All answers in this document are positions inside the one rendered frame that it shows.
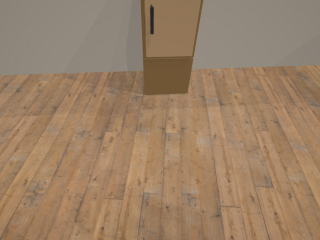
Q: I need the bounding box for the handle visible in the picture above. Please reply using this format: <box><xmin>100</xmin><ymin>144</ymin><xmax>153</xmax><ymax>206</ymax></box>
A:
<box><xmin>150</xmin><ymin>5</ymin><xmax>154</xmax><ymax>35</ymax></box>

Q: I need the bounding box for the cupboard door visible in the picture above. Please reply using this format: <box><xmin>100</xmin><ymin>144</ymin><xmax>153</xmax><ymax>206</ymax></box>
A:
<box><xmin>145</xmin><ymin>0</ymin><xmax>201</xmax><ymax>58</ymax></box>

